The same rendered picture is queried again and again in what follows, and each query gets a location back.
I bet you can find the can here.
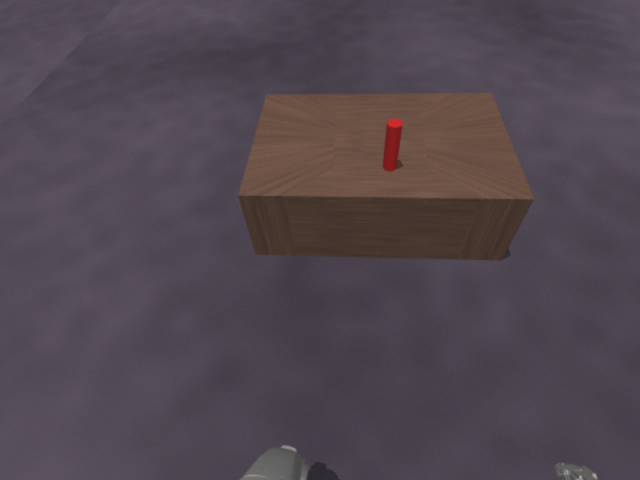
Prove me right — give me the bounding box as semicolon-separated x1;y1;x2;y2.
383;119;402;171

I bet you can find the right robot hand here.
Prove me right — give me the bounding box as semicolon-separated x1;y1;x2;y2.
554;463;598;480

